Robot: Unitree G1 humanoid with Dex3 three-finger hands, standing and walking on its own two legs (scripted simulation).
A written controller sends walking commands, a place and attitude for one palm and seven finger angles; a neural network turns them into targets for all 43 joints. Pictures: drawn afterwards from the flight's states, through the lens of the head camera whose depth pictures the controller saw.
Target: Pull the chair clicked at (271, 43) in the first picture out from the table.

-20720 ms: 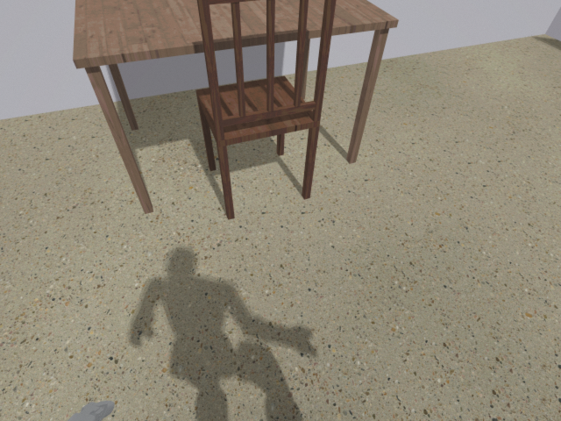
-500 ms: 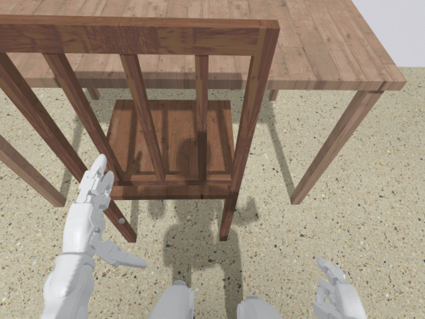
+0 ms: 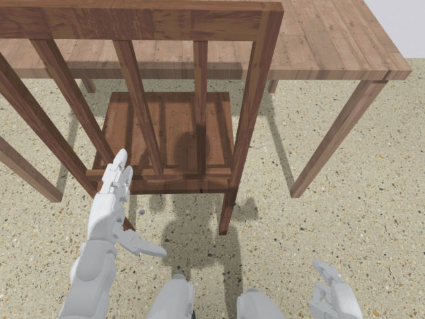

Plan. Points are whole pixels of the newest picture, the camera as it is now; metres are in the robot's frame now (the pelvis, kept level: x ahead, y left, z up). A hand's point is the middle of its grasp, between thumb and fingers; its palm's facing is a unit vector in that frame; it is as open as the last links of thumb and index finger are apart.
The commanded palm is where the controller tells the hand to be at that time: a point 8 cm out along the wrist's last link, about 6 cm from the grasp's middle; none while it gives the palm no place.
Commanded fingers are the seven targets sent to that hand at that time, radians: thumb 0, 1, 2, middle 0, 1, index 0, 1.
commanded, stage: aim the fingers beside a spindle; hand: left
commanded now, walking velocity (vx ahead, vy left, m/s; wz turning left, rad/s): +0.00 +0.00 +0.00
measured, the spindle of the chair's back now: (146, 124) +0.46 +0.16 +0.07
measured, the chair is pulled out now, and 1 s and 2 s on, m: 0.00 0.00 0.00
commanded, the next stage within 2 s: none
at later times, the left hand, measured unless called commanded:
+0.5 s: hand (143, 204) +0.31 +0.14 +0.03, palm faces +0.06 -1.00 -0.05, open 16.9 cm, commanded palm +0.28 +0.18 +0.02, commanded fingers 0.00 -0.50 0.30 -0.06 -0.08 -0.06 -0.08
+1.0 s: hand (161, 217) +0.30 +0.11 +0.00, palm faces -0.03 -1.00 +0.00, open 17.0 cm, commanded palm +0.29 +0.18 +0.02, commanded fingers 0.00 -0.50 0.30 -0.06 -0.08 -0.06 -0.08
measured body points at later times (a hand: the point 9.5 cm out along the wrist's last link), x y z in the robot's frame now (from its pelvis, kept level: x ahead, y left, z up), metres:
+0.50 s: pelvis +0.00 +0.00 +0.00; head +0.09 +0.00 +0.44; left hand +0.30 +0.20 +0.04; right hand +0.16 -0.24 -0.11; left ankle +0.05 +0.09 -0.63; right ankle +0.01 -0.10 -0.63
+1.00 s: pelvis +0.00 -0.01 -0.01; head +0.10 -0.01 +0.43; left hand +0.30 +0.17 +0.00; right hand +0.17 -0.25 -0.11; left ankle +0.05 +0.09 -0.63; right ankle +0.01 -0.10 -0.63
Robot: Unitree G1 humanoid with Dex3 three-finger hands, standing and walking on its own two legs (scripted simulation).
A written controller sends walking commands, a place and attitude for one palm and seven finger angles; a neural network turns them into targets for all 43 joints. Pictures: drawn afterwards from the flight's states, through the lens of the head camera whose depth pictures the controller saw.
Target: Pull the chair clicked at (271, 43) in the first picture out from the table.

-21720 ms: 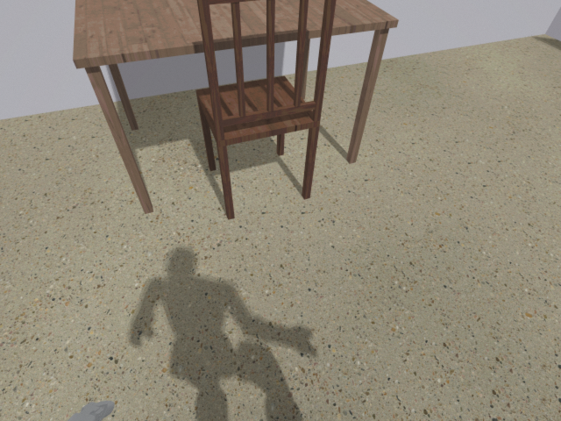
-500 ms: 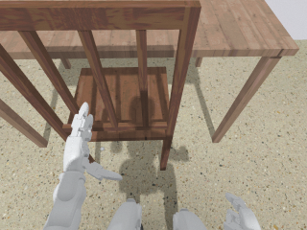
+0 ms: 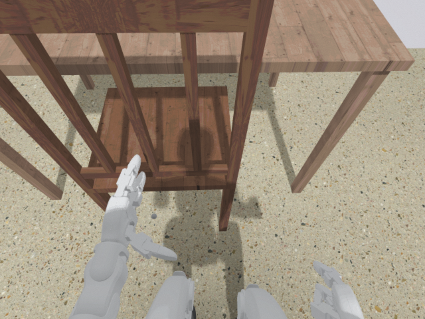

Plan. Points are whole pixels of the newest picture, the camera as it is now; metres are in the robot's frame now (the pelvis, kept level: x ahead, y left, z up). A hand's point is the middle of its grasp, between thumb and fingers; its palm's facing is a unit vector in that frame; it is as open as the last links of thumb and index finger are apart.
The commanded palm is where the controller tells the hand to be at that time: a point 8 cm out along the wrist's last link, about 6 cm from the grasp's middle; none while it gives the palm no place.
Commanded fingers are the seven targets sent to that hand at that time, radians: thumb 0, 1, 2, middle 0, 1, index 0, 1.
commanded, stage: aim the fingers beside a spindle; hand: left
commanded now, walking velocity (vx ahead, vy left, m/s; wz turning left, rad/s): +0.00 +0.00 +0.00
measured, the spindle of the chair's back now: (137, 120) +0.46 +0.17 +0.07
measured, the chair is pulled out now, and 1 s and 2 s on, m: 0.00 0.00 0.00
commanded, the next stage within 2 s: none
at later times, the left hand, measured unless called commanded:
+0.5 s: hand (133, 201) +0.31 +0.15 +0.05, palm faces +0.08 -1.00 -0.05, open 16.9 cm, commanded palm +0.29 +0.20 +0.03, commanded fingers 0.00 -0.50 0.30 -0.06 -0.08 -0.06 -0.08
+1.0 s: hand (143, 213) +0.30 +0.15 +0.00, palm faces +0.00 -1.00 +0.00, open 16.9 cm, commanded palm +0.28 +0.19 +0.02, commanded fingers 0.00 -0.50 0.30 -0.06 -0.08 -0.06 -0.08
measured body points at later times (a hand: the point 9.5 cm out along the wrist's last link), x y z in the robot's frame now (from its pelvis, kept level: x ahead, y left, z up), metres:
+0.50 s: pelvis +0.00 +0.01 +0.00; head +0.09 +0.01 +0.44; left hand +0.30 +0.21 +0.05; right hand +0.17 -0.23 -0.10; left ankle +0.05 +0.10 -0.62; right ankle +0.00 -0.09 -0.62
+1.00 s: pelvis +0.00 +0.01 +0.00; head +0.09 +0.02 +0.44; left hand +0.30 +0.20 +0.00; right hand +0.17 -0.22 -0.10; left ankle +0.05 +0.10 -0.62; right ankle +0.00 -0.09 -0.62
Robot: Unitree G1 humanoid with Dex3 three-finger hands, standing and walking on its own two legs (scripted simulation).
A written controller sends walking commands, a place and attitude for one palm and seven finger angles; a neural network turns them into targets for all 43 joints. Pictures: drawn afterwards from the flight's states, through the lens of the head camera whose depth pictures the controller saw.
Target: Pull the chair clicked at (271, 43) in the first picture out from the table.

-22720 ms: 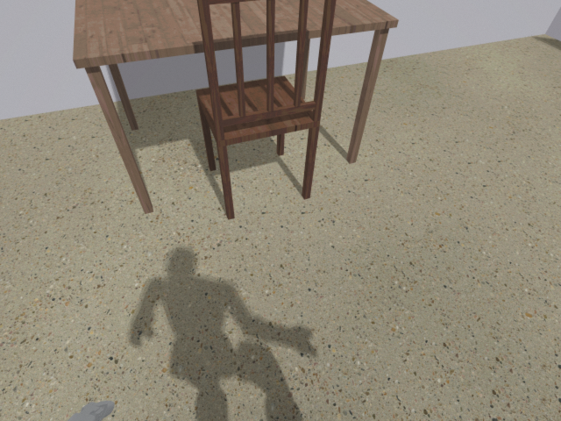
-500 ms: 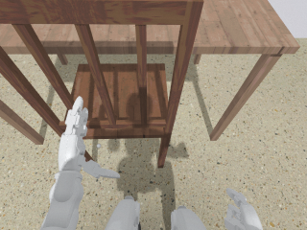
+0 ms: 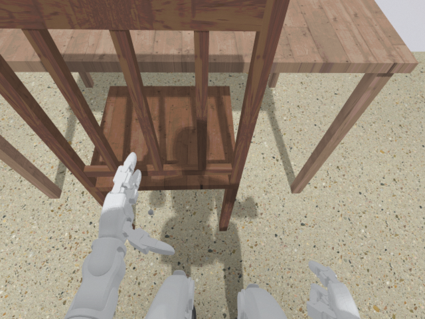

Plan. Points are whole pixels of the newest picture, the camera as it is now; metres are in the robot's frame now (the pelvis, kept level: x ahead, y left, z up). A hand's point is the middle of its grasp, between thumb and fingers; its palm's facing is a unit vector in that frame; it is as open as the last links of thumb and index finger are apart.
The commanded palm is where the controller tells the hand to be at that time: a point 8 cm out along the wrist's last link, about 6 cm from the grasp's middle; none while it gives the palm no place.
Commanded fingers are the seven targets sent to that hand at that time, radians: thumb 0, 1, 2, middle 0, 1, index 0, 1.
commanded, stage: aim the fingers beside a spindle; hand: left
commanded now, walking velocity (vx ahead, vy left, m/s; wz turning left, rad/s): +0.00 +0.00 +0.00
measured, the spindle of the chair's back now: (145, 119) +0.47 +0.16 +0.07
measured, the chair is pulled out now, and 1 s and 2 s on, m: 0.00 0.00 0.00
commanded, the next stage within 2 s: push the fingers through the gap in 1.08 s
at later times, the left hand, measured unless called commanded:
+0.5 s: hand (144, 201) +0.31 +0.13 +0.05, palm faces +0.10 -0.99 -0.06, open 16.9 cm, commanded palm +0.29 +0.18 +0.03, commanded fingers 0.00 -0.50 0.30 -0.06 -0.08 -0.06 -0.08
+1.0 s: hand (155, 208) +0.32 +0.13 +0.00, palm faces -0.01 -1.00 -0.01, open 17.0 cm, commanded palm +0.30 +0.17 +0.02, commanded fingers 0.00 -0.50 0.30 -0.06 -0.08 -0.06 -0.08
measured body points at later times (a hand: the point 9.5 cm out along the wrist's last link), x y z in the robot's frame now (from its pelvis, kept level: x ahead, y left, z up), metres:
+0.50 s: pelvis +0.00 -0.01 +0.00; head +0.09 +0.00 +0.44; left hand +0.29 +0.19 +0.06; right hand +0.17 -0.24 -0.10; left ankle +0.05 +0.09 -0.62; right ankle +0.01 -0.11 -0.62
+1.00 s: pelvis +0.00 -0.01 +0.00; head +0.10 -0.01 +0.44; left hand +0.31 +0.18 +0.00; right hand +0.17 -0.25 -0.11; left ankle +0.05 +0.09 -0.62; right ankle +0.01 -0.11 -0.62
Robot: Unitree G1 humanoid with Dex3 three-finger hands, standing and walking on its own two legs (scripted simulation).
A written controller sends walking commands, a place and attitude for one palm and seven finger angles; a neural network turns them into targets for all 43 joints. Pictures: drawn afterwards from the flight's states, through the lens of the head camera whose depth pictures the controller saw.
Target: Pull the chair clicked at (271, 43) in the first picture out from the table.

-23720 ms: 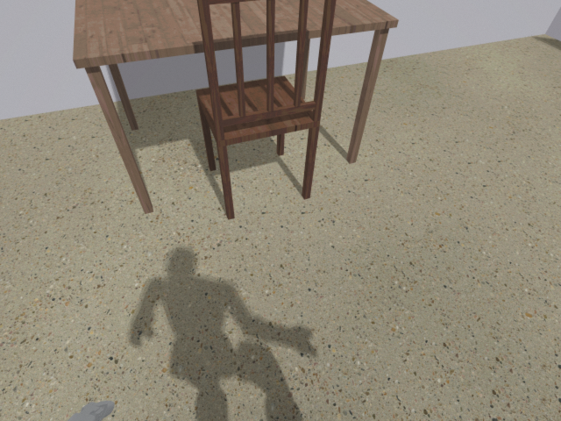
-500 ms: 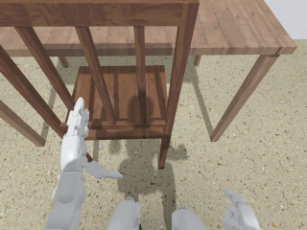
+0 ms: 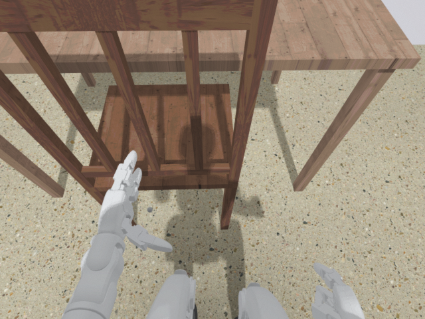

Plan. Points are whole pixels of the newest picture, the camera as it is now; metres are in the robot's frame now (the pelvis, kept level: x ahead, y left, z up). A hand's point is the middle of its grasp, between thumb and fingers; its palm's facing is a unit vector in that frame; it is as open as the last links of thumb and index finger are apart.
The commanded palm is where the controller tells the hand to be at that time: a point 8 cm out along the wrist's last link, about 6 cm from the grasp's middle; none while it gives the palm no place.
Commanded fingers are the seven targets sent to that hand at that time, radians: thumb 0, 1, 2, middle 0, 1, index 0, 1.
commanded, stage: aim the fingers beside a spindle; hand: left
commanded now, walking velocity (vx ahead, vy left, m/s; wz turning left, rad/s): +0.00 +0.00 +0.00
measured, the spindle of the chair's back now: (138, 119) +0.46 +0.16 +0.07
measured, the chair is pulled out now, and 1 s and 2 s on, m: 0.00 0.00 0.00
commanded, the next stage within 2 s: push the fingers through the gap in 0.08 s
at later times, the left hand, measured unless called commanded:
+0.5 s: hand (142, 184) +0.34 +0.14 +0.04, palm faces +0.04 -1.00 -0.02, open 16.9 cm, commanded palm +0.33 +0.20 +0.03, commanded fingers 0.00 -0.50 0.30 -0.06 -0.08 -0.06 -0.08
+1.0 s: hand (147, 168) +0.39 +0.15 +0.01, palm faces +0.02 -1.00 -0.04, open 16.9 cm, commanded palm +0.37 +0.19 +0.02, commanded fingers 0.00 -0.50 0.30 -0.06 -0.08 -0.06 -0.08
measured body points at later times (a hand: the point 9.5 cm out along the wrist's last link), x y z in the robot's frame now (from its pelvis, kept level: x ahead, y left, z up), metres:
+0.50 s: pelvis +0.00 +0.01 +0.00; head +0.10 +0.02 +0.44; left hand +0.34 +0.20 +0.04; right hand +0.16 -0.24 -0.10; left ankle +0.05 +0.10 -0.62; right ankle +0.00 -0.09 -0.62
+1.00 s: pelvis +0.00 +0.01 +0.00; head +0.11 +0.02 +0.43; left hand +0.38 +0.20 +0.02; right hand +0.11 -0.24 -0.12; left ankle +0.05 +0.10 -0.62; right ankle +0.00 -0.09 -0.62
